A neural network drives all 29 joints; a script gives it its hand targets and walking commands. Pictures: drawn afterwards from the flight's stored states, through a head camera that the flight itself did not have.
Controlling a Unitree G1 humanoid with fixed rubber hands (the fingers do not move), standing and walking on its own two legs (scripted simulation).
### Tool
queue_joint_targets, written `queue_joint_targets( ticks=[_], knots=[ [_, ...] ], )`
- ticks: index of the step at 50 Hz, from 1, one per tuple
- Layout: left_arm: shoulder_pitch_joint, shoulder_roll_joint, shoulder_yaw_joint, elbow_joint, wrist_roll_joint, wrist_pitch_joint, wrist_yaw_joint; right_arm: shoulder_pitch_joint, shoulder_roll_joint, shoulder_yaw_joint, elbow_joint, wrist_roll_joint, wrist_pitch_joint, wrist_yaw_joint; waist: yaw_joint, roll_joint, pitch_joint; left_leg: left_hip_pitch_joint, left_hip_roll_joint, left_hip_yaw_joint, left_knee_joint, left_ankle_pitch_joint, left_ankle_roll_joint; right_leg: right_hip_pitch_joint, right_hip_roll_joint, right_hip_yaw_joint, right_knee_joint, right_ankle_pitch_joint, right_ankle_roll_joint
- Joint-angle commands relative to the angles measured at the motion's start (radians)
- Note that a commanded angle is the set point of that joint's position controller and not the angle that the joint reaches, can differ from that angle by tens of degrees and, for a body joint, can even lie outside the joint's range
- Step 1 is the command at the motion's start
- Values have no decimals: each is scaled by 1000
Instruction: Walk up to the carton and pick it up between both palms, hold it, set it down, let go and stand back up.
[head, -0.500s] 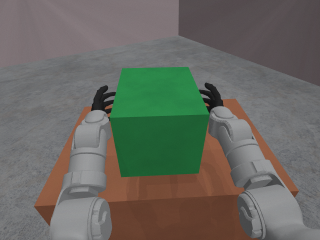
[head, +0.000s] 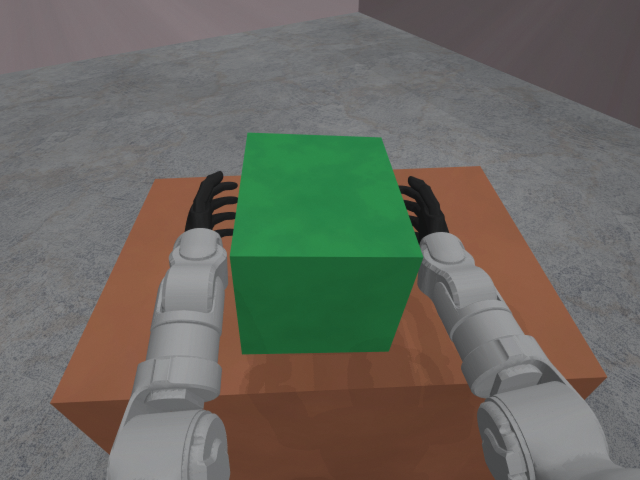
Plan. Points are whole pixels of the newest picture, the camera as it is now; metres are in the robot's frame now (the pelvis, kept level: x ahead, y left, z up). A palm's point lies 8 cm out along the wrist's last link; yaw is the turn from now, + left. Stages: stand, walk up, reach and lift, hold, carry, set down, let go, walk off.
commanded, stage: set down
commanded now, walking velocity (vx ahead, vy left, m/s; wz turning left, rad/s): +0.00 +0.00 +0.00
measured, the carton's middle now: (316, 238) +0.43 +0.02 +0.10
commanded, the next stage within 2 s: none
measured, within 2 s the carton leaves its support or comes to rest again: rests again in 2.00 s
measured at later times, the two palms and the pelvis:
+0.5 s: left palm (209, 239) +0.39 +0.15 +0.15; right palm (435, 232) +0.40 -0.13 +0.13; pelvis +0.00 +0.00 +0.00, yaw +0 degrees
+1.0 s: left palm (217, 251) +0.40 +0.15 +0.12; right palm (427, 236) +0.43 -0.13 +0.10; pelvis +0.01 -0.01 +0.00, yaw +0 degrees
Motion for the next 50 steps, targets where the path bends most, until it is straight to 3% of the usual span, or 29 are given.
queue_joint_targets(
  ticks=[1,2,4,7,8,11,14,19,20,23,30,35,37,38,40,44,47,50],
  knots=[
    [-629,-775,-473,-297,-148,-110,-131,-938,699,409,-545,159,-133,129,26,-3,-643,345,-88,23,62,607,-37,312,80,-125,-34,400,12],
    [-649,-775,-468,-297,-148,-112,-127,-933,690,393,-524,154,-131,131,23,6,-640,341,-87,20,59,589,-37,293,78,-124,-34,377,11],
    [-634,-770,-438,-283,-137,-113,-123,-916,688,392,-497,156,-120,140,53,-13,-613,333,-79,27,44,564,-30,282,79,-121,-41,351,12],
    [-650,-772,-421,-234,-120,-117,-118,-905,660,337,-404,135,-118,154,51,12,-572,339,-68,32,31,534,-37,227,83,-126,-49,291,3],
    [-650,-773,-403,-227,-106,-113,-118,-885,635,300,-362,117,-116,160,33,15,-546,348,-67,31,22,518,-39,201,85,-134,-61,251,-1],
    [-661,-756,-364,-179,-89,-119,-108,-916,618,285,-328,108,-129,184,75,14,-530,325,-61,40,10,464,-37,169,85,-138,-66,179,-8],
    [-670,-735,-318,-131,-56,-129,-104,-878,599,222,-226,74,-128,204,74,14,-474,307,-54,49,-11,395,-36,138,83,-145,-73,114,-11],
    [-669,-723,-311,-150,-39,-153,-82,-840,599,223,-180,59,-149,232,106,22,-493,312,-44,56,-8,432,-48,130,90,-148,-67,136,-19],
    [-652,-696,-291,-112,-29,-152,-86,-824,572,189,-159,39,-146,236,100,18,-446,297,-42,58,-20,396,-45,118,85,-147,-76,108,-18],
    [-621,-685,-252,-71,-4,-153,-84,-835,549,170,-144,19,-160,252,122,22,-425,265,-41,67,-32,368,-43,107,85,-150,-75,76,-23],
    [-549,-676,-234,-42,14,-159,-79,-823,536,166,-159,-4,-190,266,147,9,-429,266,-35,76,-22,440,-45,101,88,-155,-68,125,-22],
    [-549,-657,-214,-31,32,-177,-72,-805,502,118,-101,-36,-205,286,149,33,-422,272,-26,78,-23,444,-56,65,86,-161,-74,92,-36],
    [-520,-646,-201,-12,33,-182,-70,-799,505,126,-119,-50,-215,285,161,10,-434,263,-27,79,-16,475,-50,75,86,-158,-72,122,-35],
    [-541,-655,-215,-38,27,-192,-67,-776,508,116,-94,-54,-219,287,148,17,-448,273,-27,79,-18,479,-53,71,85,-159,-70,125,-37],
    [-518,-646,-195,-30,39,-196,-66,-781,510,121,-97,-50,-229,292,177,28,-445,273,-23,87,-8,517,-54,69,84,-156,-67,140,-37],
    [-525,-651,-218,-65,32,-223,-55,-775,527,138,-95,-63,-249,289,186,25,-479,286,-21,84,4,569,-57,64,82,-154,-62,186,-39],
    [-497,-633,-195,-45,34,-226,-58,-752,520,129,-81,-72,-249,285,184,8,-473,271,-23,98,9,577,-50,79,82,-151,-58,211,-36],
    [-494,-646,-219,-69,32,-240,-55,-737,527,120,-69,-88,-265,279,178,25,-485,265,-25,97,17,606,-56,76,77,-152,-46,240,-38]
  ],
)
